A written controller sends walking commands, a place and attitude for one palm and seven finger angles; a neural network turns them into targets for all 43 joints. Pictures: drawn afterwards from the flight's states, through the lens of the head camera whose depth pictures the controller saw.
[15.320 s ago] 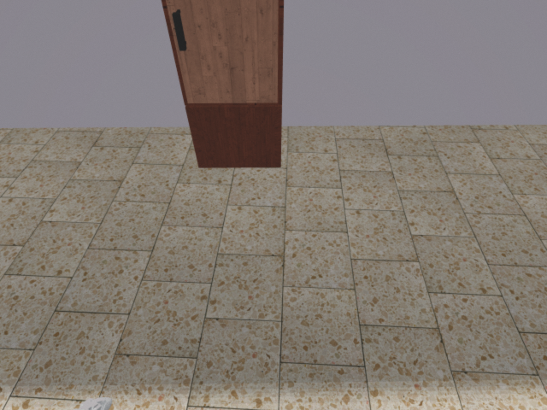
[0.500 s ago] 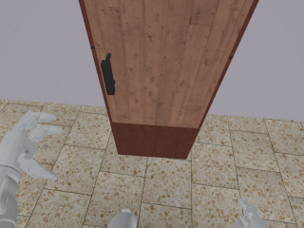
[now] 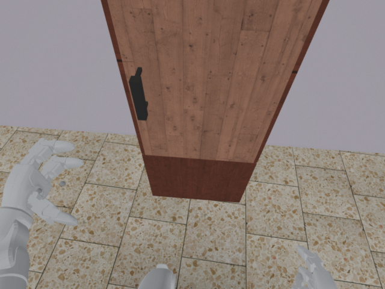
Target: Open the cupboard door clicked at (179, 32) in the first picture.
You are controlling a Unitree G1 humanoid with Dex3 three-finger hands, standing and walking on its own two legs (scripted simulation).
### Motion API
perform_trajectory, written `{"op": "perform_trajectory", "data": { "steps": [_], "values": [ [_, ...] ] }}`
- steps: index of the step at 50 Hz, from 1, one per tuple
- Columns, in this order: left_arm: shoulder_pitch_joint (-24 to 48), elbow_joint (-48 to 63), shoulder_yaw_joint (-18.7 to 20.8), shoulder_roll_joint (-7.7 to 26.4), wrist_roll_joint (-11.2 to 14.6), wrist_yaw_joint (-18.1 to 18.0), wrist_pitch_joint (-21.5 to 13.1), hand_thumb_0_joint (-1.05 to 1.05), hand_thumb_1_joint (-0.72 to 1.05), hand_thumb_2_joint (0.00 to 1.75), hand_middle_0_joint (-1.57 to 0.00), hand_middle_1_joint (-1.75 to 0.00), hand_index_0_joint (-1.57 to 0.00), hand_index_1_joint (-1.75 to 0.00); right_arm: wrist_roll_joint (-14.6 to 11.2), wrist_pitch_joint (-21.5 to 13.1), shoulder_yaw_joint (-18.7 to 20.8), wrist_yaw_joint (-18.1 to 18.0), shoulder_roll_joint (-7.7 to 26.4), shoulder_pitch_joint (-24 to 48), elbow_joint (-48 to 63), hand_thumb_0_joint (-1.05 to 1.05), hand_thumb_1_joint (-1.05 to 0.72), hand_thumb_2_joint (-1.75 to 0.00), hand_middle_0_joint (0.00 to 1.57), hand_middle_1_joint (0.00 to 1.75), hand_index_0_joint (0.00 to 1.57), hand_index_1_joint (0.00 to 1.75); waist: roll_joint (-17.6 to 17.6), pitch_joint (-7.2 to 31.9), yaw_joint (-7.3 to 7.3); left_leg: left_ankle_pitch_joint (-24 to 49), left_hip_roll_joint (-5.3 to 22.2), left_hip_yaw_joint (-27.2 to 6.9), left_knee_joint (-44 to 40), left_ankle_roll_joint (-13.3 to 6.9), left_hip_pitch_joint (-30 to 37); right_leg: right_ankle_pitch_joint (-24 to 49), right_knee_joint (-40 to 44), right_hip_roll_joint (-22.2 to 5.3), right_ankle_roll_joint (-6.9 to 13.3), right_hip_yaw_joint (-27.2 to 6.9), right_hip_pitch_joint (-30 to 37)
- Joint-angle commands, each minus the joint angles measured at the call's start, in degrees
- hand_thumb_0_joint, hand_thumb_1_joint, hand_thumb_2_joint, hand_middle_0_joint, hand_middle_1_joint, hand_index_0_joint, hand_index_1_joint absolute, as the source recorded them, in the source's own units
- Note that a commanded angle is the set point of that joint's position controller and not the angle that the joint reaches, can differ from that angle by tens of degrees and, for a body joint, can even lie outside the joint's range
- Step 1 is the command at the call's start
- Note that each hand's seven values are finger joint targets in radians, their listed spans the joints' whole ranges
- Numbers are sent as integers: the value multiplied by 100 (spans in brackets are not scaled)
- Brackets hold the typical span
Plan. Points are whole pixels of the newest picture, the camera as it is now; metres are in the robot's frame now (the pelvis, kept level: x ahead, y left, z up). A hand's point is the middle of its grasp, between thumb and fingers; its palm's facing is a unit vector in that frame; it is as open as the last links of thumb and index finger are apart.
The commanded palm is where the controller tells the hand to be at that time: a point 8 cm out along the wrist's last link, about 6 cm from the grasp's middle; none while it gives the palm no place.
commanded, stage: move the hooked fingers beside the handle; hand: left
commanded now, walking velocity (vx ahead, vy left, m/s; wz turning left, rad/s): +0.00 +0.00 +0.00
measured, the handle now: (141, 94) +0.58 +0.18 +0.05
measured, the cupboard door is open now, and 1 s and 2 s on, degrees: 0 0 0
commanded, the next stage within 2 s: none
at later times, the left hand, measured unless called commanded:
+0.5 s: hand (87, 148) +0.38 +0.26 +0.07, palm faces -0.01 -1.00 -0.02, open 14.0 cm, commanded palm +0.36 +0.30 +0.06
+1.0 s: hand (104, 123) +0.45 +0.24 +0.06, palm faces +0.00 -1.00 -0.01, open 14.0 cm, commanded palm +0.43 +0.29 +0.06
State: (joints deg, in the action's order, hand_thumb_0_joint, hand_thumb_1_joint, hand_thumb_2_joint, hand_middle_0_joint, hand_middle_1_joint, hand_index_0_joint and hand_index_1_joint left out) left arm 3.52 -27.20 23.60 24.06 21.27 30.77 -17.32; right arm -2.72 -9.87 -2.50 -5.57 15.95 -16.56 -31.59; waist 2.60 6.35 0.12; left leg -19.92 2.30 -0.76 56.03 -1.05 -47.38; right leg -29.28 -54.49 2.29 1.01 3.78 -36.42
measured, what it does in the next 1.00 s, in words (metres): stands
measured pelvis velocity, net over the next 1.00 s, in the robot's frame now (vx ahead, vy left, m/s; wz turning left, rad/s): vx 0.01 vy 0.00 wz -0.03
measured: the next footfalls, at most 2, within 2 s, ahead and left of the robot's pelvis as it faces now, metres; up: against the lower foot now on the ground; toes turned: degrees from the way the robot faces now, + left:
none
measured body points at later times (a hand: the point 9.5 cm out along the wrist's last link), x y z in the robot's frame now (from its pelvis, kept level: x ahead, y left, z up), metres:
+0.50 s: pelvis +0.01 +0.00 +0.00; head +0.08 +0.02 +0.44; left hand +0.37 +0.31 +0.07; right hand +0.11 -0.26 -0.10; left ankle +0.08 +0.11 -0.68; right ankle -0.02 -0.11 -0.68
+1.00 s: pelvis +0.01 +0.00 -0.02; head +0.10 +0.01 +0.42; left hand +0.45 +0.30 +0.07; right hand +0.06 -0.28 -0.13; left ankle +0.08 +0.11 -0.68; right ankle -0.02 -0.11 -0.68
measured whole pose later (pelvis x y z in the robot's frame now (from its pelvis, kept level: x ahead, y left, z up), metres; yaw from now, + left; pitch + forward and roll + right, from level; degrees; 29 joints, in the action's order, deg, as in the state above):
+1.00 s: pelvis +0.01 +0.00 -0.02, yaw -2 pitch +18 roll -3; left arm 39.4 -61.2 25.7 31.7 10.9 25.1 -21.4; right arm -1.8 -0.9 -1.8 -3.9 16.2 -19.8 -35.7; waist 1.8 7.3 -5.2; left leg -22.4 3.7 -0.4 62.2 -0.7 -58.2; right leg -31.6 -60.8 3.5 1.4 3.1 -47.7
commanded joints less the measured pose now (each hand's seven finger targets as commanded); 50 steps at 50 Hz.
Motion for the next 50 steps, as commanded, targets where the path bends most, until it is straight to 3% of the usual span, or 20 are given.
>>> {"op": "perform_trajectory", "data": {
  "steps": [1, 3, 6, 8, 9, 12, 14, 17, 19, 23, 26, 27, 29, 32, 36, 39, 43, 46, 48, 50],
  "values": [
    [2268, 861, 115, 1272, 37, -27, -355, 0, -50, 30, -30, -120, -30, -120, -12, -281, 357, -117, 857, 75, 611, 0, -90, -90, 20, 30, 20, 30, 306, 1151, -284, 121, -109, -278, -701, -105, 1852, 583, 941, 78, 5, -266, -822],
    [2352, 880, 52, 1261, -54, -80, -363, 0, -50, 30, -30, -120, -30, -120, -4, -295, 378, -123, 871, 55, 606, 0, -90, -90, 20, 30, 20, 30, 416, 1416, -252, 156, -93, -332, -753, -93, 2117, 612, 904, 70, 30, -213, -845],
    [2629, 558, 245, 1563, -167, -203, -323, 0, -50, 30, -30, -120, -30, -120, 12, -230, 359, -117, 887, 18, 520, 0, -90, -90, 20, 30, 20, 30, 388, 1436, -213, 233, -84, -334, -721, -82, 2022, 668, 877, 65, 45, -233, -794],
    [2766, 451, 190, 1507, -235, -278, -281, 0, -50, 30, -30, -120, -30, -120, 25, -184, 354, -85, 878, -6, 535, 0, -90, -90, 20, 30, 20, 30, 429, 1506, -197, 289, -81, -357, -747, -70, 2075, 732, 836, 64, 53, -184, -800],
    [2791, 363, 392, 1707, -225, -322, -295, 0, -50, 30, -30, -120, -30, -120, 37, -155, 365, -83, 900, -50, 520, 0, -90, -90, 20, 30, 20, 30, 330, 1586, -133, 411, -75, -366, -718, -67, 2046, 810, 800, 89, 79, -175, -675],
    [2606, 337, 340, 1612, -280, -372, -289, 0, -50, 30, -30, -120, -30, -120, 34, -67, 377, -9, 870, -66, 595, 0, -90, -90, 20, 30, 20, 30, 516, 1780, -92, 733, -74, -290, -710, -50, 2198, 1135, 757, 89, 65, -163, -605],
    [2550, 223, 433, 1658, -268, -407, -287, 0, -50, 30, -30, -120, -30, -120, 52, -18, 389, 29, 874, -151, 590, 0, -90, -90, 20, 30, 20, 30, 395, 1779, -60, 913, -74, -311, -675, -53, 2138, 1300, 709, 125, 86, -134, -535],
    [2881, -136, 291, 1561, -308, -402, -253, 0, -50, 30, -30, -120, -30, -120, 28, 97, 400, 52, 896, -197, 544, 0, -90, -90, 20, 30, 20, 30, 168, 1487, -234, 736, -73, -239, -629, -89, 1849, 1271, 754, 121, 21, -172, -689],
    [3112, -155, 386, 1701, -318, -393, -331, 0, -50, 30, -30, -120, -30, -120, 38, 138, 419, 50, 922, -266, 529, 0, -90, -90, 20, 30, 20, 30, 278, 1641, -205, 791, -85, -230, -562, -91, 1857, 1284, 704, 126, 49, -205, -661],
    [3285, 1, 262, 1586, -355, -399, -495, 0, -50, 30, -30, -120, -30, -120, 45, 195, 471, 78, 914, -365, 454, 0, -90, -90, 20, 30, 20, 30, 485, 2063, -239, 1224, -46, -299, -505, -64, 2344, 1538, 617, 127, 60, -163, -784],
    [3591, -349, 181, 1537, -406, -440, -478, 0, -50, 30, -30, -120, -30, -120, 48, 261, 464, 77, 915, -415, 346, 0, -90, -90, 20, 30, 20, 30, 304, 1847, -357, 1025, -32, -318, -466, -81, 2169, 1393, 623, 131, 34, -157, -986],
    [3764, -628, 233, 1650, -439, -457, -445, 0, -50, 30, -30, -120, -30, -120, 45, 297, 447, 67, 942, -439, 307, 0, -90, -90, 20, 30, 20, 30, 192, 1637, -374, 850, -38, -320, -472, -90, 1936, 1284, 640, 125, 33, -172, -1004],
    [4232, -765, 363, 1877, -484, -494, -508, 0, -50, 30, -30, -120, -30, -120, 55, 334, 447, 34, 955, -489, 254, 0, -90, -90, 20, 30, 20, 30, 128, 1715, -379, 820, -54, -292, -385, -120, 1780, 1285, 596, 124, 46, -223, -929],
    [4468, -800, 346, 1921, -600, -520, -620, 0, -50, 30, -30, -120, -30, -120, 72, 382, 466, 56, 936, -539, 219, 0, -90, -90, 20, 30, 20, 30, 585, 2137, -342, 1072, -31, -314, -328, -68, 2166, 1385, 511, 103, 63, -218, -1036],
    [4721, -1482, 372, 2023, -671, -526, -655, 0, -50, 30, -30, -120, -30, -120, 75, 489, 448, 63, 955, -624, 145, 0, -90, -90, 20, 30, 20, 30, 241, 1978, -427, 929, -23, -283, -223, -103, 1768, 1361, 485, 120, 30, -257, -1063],
    [4996, -1575, 371, 2086, -725, -516, -692, 0, -50, 30, -30, -120, -30, -120, 92, 552, 458, 79, 954, -706, 137, 0, -90, -90, 20, 30, 20, 30, 445, 2252, -410, 1139, -32, -281, -127, -117, 1894, 1502, 396, 135, 56, -267, -1085],
    [5454, -2062, 314, 2183, -824, -534, -665, 0, -50, 30, -30, -120, -30, -120, 82, 679, 440, 104, 960, -768, 76, 0, -90, -90, 20, 30, 20, 30, 317, 2076, -552, 998, -20, -232, -31, -140, 1543, 1483, 378, 122, -3, -306, -1179],
    [5626, -2288, 548, 2509, -872, -550, -746, 0, -50, 30, -30, -120, -30, -120, 94, 742, 451, 101, 1000, -857, 42, 0, -90, -90, 20, 30, 20, 30, 291, 2215, -532, 995, -1, -230, 63, -144, 1455, 1474, 320, 139, 4, -342, -1184],
    [5824, -2203, 381, 2366, -909, -535, -800, 0, -50, 30, -30, -120, -30, -120, 94, 782, 450, 119, 968, -864, 44, 0, -90, -90, 20, 30, 20, 30, 536, 2368, -582, 1102, -9, -217, 116, -146, 1578, 1557, 286, 137, 4, -355, -1265],
    [5991, -2229, 492, 2518, -921, -555, -861, 0, -50, 30, -30, -120, -30, -120, 101, 820, 457, 121, 985, -941, -4, 0, -90, -90, 20, 30, 20, 30, 501, 2581, -589, 1266, 12, -248, 173, -146, 1666, 1673, 215, 164, 8, -343, -1266]
  ]
}}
